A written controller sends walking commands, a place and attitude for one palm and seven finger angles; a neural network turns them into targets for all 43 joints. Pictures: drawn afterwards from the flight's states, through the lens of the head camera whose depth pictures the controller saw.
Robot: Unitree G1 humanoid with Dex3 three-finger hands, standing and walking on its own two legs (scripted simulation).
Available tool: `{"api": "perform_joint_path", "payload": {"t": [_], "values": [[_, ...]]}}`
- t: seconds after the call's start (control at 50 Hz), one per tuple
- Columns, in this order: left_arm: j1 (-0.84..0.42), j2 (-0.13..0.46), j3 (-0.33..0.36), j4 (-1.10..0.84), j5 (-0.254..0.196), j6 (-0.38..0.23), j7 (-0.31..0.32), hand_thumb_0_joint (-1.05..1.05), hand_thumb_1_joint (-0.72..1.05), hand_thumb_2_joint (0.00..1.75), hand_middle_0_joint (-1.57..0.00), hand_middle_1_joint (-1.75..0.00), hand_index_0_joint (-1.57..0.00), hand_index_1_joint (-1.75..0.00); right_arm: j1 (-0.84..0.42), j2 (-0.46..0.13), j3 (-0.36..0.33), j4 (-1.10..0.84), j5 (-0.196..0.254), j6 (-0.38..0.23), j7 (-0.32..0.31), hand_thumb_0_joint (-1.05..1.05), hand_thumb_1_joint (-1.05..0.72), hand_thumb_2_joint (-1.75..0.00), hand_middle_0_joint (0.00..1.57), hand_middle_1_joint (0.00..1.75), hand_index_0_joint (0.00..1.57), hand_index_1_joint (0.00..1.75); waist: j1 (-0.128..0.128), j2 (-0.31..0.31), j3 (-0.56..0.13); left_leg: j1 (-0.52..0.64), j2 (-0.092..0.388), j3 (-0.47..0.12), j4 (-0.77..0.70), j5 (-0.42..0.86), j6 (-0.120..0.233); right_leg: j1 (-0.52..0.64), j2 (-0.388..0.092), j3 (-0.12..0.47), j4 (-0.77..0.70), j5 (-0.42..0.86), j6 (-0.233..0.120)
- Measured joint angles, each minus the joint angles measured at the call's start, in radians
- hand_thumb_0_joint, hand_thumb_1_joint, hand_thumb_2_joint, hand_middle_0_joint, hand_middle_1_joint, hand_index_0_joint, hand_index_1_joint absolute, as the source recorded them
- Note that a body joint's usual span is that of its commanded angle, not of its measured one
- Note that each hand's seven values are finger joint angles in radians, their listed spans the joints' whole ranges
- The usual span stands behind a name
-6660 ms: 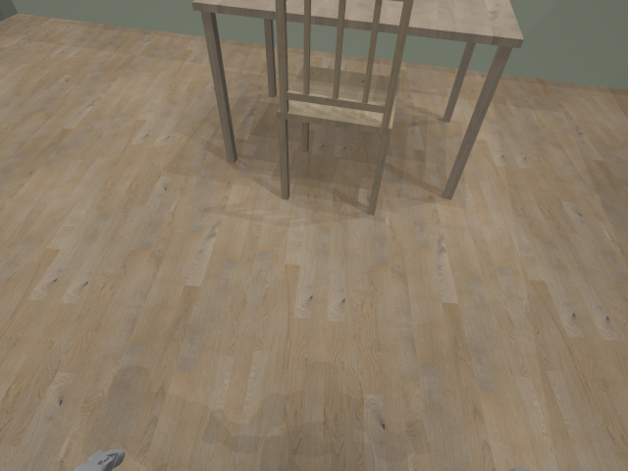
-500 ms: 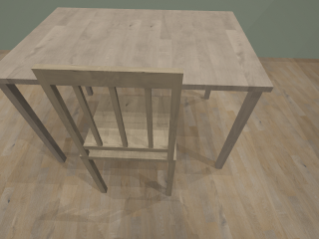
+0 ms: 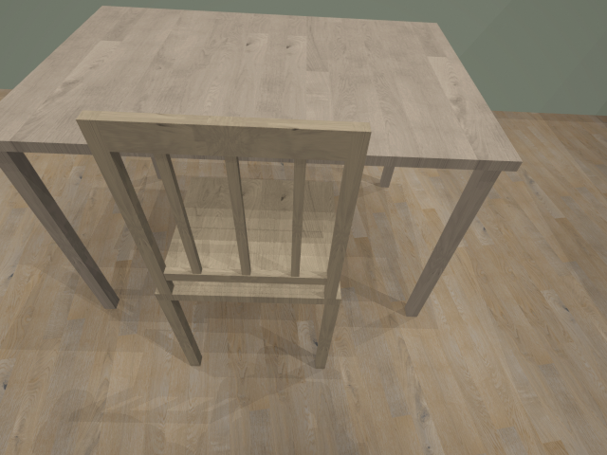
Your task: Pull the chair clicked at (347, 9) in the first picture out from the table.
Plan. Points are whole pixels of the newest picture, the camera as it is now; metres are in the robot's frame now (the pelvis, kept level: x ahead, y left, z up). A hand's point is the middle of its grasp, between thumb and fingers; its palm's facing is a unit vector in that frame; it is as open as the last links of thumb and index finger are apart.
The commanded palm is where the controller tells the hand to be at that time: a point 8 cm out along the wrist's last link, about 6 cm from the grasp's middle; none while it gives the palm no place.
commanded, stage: look again from close up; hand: left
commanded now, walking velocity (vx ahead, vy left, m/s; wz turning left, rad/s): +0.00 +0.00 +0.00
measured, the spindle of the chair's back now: (240, 223) +0.52 +0.15 -0.05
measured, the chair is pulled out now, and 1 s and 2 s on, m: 0.00 0.00 0.00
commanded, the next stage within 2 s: shuffle to correct the standing spot in 0.50 s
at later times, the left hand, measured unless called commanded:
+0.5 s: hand out of the picture -0.04 +0.18 -0.17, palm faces +0.02 -0.98 -0.18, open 7.4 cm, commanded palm none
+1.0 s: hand out of the picture -0.04 +0.14 -0.18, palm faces +0.04 -0.98 -0.18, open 7.4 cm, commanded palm none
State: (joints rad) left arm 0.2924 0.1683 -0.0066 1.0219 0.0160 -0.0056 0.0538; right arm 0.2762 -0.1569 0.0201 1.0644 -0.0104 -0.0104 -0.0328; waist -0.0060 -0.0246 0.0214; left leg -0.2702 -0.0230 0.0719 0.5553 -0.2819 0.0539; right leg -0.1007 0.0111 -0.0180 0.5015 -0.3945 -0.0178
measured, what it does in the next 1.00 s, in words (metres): stands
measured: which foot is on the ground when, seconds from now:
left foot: down 0.00-1.00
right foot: down 0.00-1.00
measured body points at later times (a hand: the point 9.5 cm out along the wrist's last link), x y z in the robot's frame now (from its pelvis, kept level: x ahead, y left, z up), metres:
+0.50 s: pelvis +0.00 +0.01 +0.01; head +0.01 +0.02 +0.46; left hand -0.04 +0.23 -0.16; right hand +0.02 -0.21 -0.15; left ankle +0.01 +0.08 -0.73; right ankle -0.08 -0.11 -0.73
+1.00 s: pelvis +0.03 -0.02 +0.00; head +0.05 -0.01 +0.45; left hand -0.04 +0.19 -0.16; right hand +0.02 -0.24 -0.16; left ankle +0.01 +0.08 -0.72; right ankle -0.08 -0.11 -0.73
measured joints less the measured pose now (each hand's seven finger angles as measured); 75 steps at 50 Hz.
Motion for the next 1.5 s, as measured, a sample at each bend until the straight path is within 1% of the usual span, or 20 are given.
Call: {"api": "perform_joint_path", "payload": {"t": [0.3, 0.7, 0.82, 0.92, 0.98, 1.02, 1.06, 1.08, 1.1, 1.12, 1.16, 1.18, 1.2, 1.24, 1.28, 1.32, 1.36, 1.4, 1.44, 1.5], "values": [[0.044, -0.001, -0.008, 0.066, -0.002, 0.004, -0.006, 0.0, 0.91, 0.9, -0.2, -0.3, -0.2, -0.3, -0.009, 0.002, 0.005, 0.04, 0.008, -0.015, 0.0, 0.01, -0.92, -0.9, 0.2, 0.3, 0.2, 0.3, 0.013, -0.01, 0.01, 0.028, -0.034, 0.015, -0.09, 0.047, 0.022, 0.007, -0.034, 0.012, -0.048, 0.028, 0.026], [0.062, -0.026, -0.016, 0.097, 0.003, -0.003, -0.009, 0.0, 0.91, 0.9, -0.2, -0.3, -0.2, -0.3, -0.03, -0.001, 0.001, 0.063, 0.009, -0.013, 0.001, 0.01, -0.93, -0.9, 0.2, 0.3, 0.2, 0.3, 0.017, -0.013, -0.006, 0.055, -0.037, 0.017, -0.119, 0.06, 0.018, 0.025, -0.036, 0.014, -0.06, 0.034, 0.023], [0.077, -0.017, -0.007, 0.1, 0.015, 0.005, -0.021, 0.0, 0.91, 0.9, -0.2, -0.3, -0.2, -0.3, 0.001, 0.014, -0.01, 0.068, 0.003, -0.003, 0.007, 0.01, -0.92, -0.9, 0.2, 0.3, 0.2, 0.3, 0.011, -0.027, -0.02, 0.033, -0.04, 0.02, -0.09, 0.036, 0.011, -0.014, -0.04, 0.016, 0.008, -0.013, 0.005], [0.097, -0.023, -0.001, 0.102, 0.011, -0.013, -0.023, 0.0, 0.91, 0.9, -0.2, -0.3, -0.2, -0.3, 0.028, 0.014, -0.015, 0.08, 0.003, -0.003, 0.007, 0.01, -0.91, -0.9, 0.2, 0.3, 0.2, 0.3, 0.013, -0.001, -0.022, 0.007, -0.012, 0.001, -0.036, -0.003, -0.011, -0.006, -0.011, 0.001, -0.005, -0.024, -0.011], [0.122, -0.028, 0.004, 0.105, 0.008, -0.026, -0.017, 0.0, 0.91, 0.9, -0.2, -0.3, -0.2, -0.3, 0.032, 0.015, -0.014, 0.086, 0.001, -0.007, 0.006, 0.01, -0.91, -0.9, 0.2, 0.3, 0.2, 0.3, 0.013, 0.011, -0.019, -0.018, 0.017, 0.001, 0.052, -0.058, -0.016, 0.018, 0.015, -0.011, -0.019, -0.034, -0.027], [0.138, -0.03, 0.006, 0.109, 0.011, -0.034, -0.01, 0.0, 0.91, 0.9, -0.2, -0.3, -0.2, -0.3, 0.024, 0.019, -0.013, 0.087, -0.002, -0.006, 0.004, 0.01, -0.91, -0.9, 0.2, 0.3, 0.2, 0.3, 0.018, 0.005, -0.013, -0.048, 0.032, 0.01, 0.148, -0.14, -0.013, 0.039, 0.027, -0.017, -0.03, -0.041, -0.035], [0.152, -0.033, 0.006, 0.116, 0.014, -0.038, -0.007, 0.0, 0.91, 0.9, -0.2, -0.3, -0.2, -0.3, 0.006, 0.023, -0.014, 0.082, -0.001, -0.011, 0.002, 0.01, -0.91, -0.9, 0.2, 0.3, 0.2, 0.3, 0.023, -0.01, -0.002, -0.059, 0.034, 0.025, 0.165, -0.185, -0.007, 0.056, 0.03, -0.014, -0.029, -0.05, -0.04], [0.158, -0.036, 0.004, 0.122, 0.012, -0.037, -0.007, 0.0, 0.91, 0.9, -0.2, -0.3, -0.2, -0.3, -0.005, 0.022, -0.014, 0.077, -0.002, -0.017, -0.002, 0.01, -0.92, -0.9, 0.2, 0.3, 0.2, 0.3, 0.022, -0.017, 0.005, -0.045, 0.03, 0.033, 0.117, -0.151, -0.003, 0.056, 0.03, -0.013, -0.005, -0.057, -0.042], [0.162, -0.04, 0.002, 0.129, 0.007, -0.033, -0.011, 0.0, 0.91, 0.9, -0.2, -0.3, -0.2, -0.3, -0.015, 0.018, -0.015, 0.07, -0.002, -0.028, -0.005, 0.01, -0.92, -0.9, 0.2, 0.3, 0.2, 0.3, 0.019, -0.019, 0.014, -0.023, 0.029, 0.033, 0.064, -0.038, 0.008, 0.036, 0.032, -0.013, 0.06, -0.061, -0.044], [0.16, -0.042, 0.001, 0.137, 0.0, -0.025, -0.016, 0.0, 0.91, 0.9, -0.2, -0.3, -0.2, -0.3, -0.023, 0.017, -0.017, 0.061, -0.006, -0.042, -0.009, 0.01, -0.92, -0.9, 0.2, 0.3, 0.2, 0.3, 0.013, -0.026, 0.022, -0.01, 0.028, 0.04, 0.061, -0.004, 0.01, -0.013, 0.027, -0.015, 0.179, -0.052, -0.039], [0.145, -0.043, 0.002, 0.142, -0.002, -0.004, -0.021, 0.0, 0.91, 0.9, -0.2, -0.3, -0.2, -0.3, -0.019, 0.016, -0.018, 0.037, -0.006, -0.058, -0.012, 0.01, -0.92, -0.9, 0.2, 0.3, 0.2, 0.3, 0.003, -0.033, 0.024, 0.024, 0.029, 0.047, 0.052, -0.045, 0.006, -0.139, 0.022, -0.012, 0.463, -0.098, -0.036], [0.132, -0.04, 0.005, 0.136, 0.004, 0.006, -0.023, 0.0, 0.91, 0.9, -0.2, -0.3, -0.2, -0.3, -0.009, 0.015, -0.02, 0.029, -0.005, -0.06, -0.011, 0.01, -0.92, -0.9, 0.2, 0.3, 0.2, 0.3, -0.002, -0.029, 0.019, 0.042, 0.032, 0.043, 0.035, -0.059, 0.002, -0.195, 0.019, -0.016, 0.564, -0.11, -0.035], [0.115, -0.037, 0.01, 0.126, 0.01, 0.014, -0.026, 0.01, 0.91, 0.9, -0.2, -0.3, -0.2, -0.3, 0.001, 0.015, -0.022, 0.025, -0.005, -0.06, -0.011, 0.01, -0.92, -0.9, 0.2, 0.3, 0.2, 0.3, -0.003, -0.024, 0.017, 0.059, 0.035, 0.037, 0.015, -0.062, -0.002, -0.245, 0.012, -0.02, 0.628, -0.105, -0.033], [0.073, -0.028, 0.019, 0.091, 0.014, 0.019, -0.031, 0.01, 0.91, 0.9, -0.2, -0.3, -0.2, -0.3, 0.019, 0.015, -0.022, 0.03, -0.006, -0.051, -0.009, 0.01, -0.92, -0.9, 0.2, 0.3, 0.2, 0.3, 0.003, -0.011, 0.016, 0.088, 0.042, 0.022, -0.029, -0.047, -0.011, -0.324, -0.015, -0.026, 0.663, -0.075, -0.025], [0.031, -0.023, 0.025, 0.05, 0.013, 0.015, -0.033, 0.01, 0.91, 0.9, -0.2, -0.3, -0.2, -0.3, 0.028, 0.017, -0.018, 0.04, -0.008, -0.039, -0.005, 0.01, -0.92, -0.9, 0.2, 0.3, 0.2, 0.3, 0.015, 0.0, 0.023, 0.108, 0.048, 0.008, -0.063, -0.031, -0.02, -0.365, -0.047, -0.024, 0.596, -0.037, -0.012], [-0.005, -0.018, 0.028, 0.021, 0.015, 0.01, -0.024, 0.01, 0.92, 0.9, -0.2, -0.3, -0.2, -0.3, 0.027, 0.02, -0.012, 0.047, -0.01, -0.027, -0.002, 0.01, -0.92, -0.9, 0.2, 0.3, 0.2, 0.3, 0.023, 0.012, 0.034, 0.12, 0.056, -0.003, -0.073, -0.03, -0.031, -0.365, -0.071, -0.022, 0.462, 0.014, 0.005], [-0.024, -0.006, 0.033, 0.006, 0.012, 0.003, -0.019, 0.01, 0.93, 0.9, -0.2, -0.3, -0.2, -0.3, 0.022, 0.024, -0.008, 0.046, -0.008, -0.018, 0.0, 0.01, -0.91, -0.9, 0.2, 0.3, 0.2, 0.3, 0.023, 0.019, 0.047, 0.123, 0.065, -0.01, -0.052, -0.049, -0.045, -0.327, -0.083, -0.024, 0.294, 0.096, 0.018], [-0.026, 0.013, 0.035, -0.003, 0.009, -0.01, -0.018, 0.01, 0.93, 0.9, -0.2, -0.3, -0.2, -0.3, 0.019, 0.035, -0.007, 0.038, -0.003, -0.012, 0.002, 0.01, -0.91, -0.9, 0.2, 0.3, 0.2, 0.3, 0.023, 0.003, 0.054, 0.119, 0.06, -0.006, -0.005, -0.086, -0.062, -0.266, -0.096, -0.017, 0.124, 0.237, 0.026], [-0.026, 0.019, 0.036, 0.01, 0.007, -0.015, -0.015, 0.01, 0.93, 0.9, -0.2, -0.3, -0.2, -0.3, 0.009, 0.039, -0.011, 0.029, 0.007, -0.003, 0.002, 0.01, -0.91, -0.9, 0.2, 0.3, 0.2, 0.3, 0.02, -0.003, 0.05, 0.107, 0.061, 0.003, 0.044, -0.127, -0.078, -0.25, -0.096, -0.002, 0.103, 0.18, 0.042], [-0.04, -0.003, 0.022, 0.022, 0.005, 0.006, -0.024, 0.01, 0.92, 0.9, -0.2, -0.3, -0.2, -0.3, -0.003, 0.022, -0.027, 0.004, 0.014, 0.008, -0.003, 0.01, -0.92, -0.9, 0.2, 0.3, 0.2, 0.3, -0.01, 0.031, 0.05, 0.107, 0.066, -0.016, 0.033, -0.122, -0.09, -0.255, -0.092, -0.016, 0.12, 0.143, 0.05]]}}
